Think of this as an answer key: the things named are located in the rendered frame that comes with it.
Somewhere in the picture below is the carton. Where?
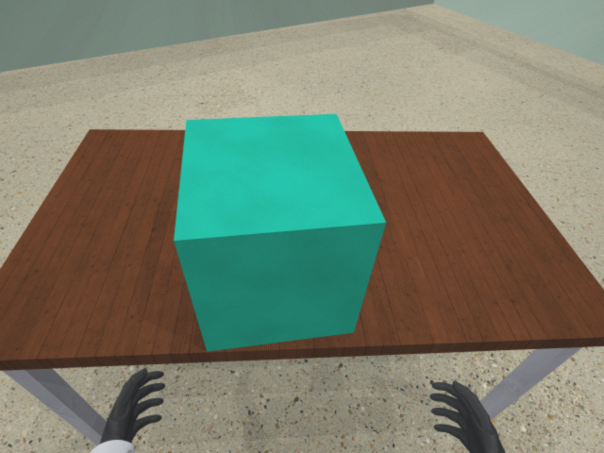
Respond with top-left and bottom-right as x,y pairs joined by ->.
174,114 -> 386,352

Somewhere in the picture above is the table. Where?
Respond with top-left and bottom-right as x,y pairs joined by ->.
0,129 -> 604,445

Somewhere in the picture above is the robot right hand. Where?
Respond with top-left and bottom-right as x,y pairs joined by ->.
429,381 -> 506,453

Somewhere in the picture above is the robot left hand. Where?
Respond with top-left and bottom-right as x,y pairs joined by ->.
100,368 -> 165,444

